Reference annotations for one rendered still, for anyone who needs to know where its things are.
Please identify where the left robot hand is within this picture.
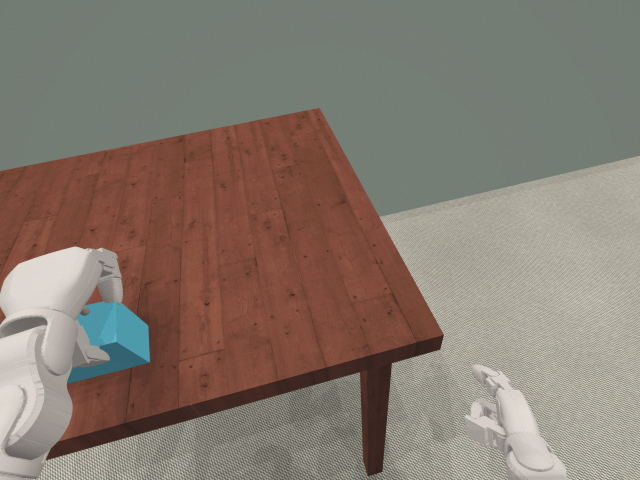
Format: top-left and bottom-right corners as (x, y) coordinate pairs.
(0, 246), (123, 369)

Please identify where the right robot hand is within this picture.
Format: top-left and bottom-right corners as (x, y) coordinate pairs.
(465, 364), (541, 453)

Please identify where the robot left forearm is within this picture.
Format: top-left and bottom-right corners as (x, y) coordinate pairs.
(0, 308), (78, 480)

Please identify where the table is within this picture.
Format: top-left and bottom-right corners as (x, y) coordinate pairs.
(0, 108), (444, 476)

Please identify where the robot right forearm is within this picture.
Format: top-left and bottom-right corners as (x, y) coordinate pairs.
(504, 433), (567, 480)

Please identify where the sponge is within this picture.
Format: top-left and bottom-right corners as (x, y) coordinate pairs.
(0, 301), (150, 384)

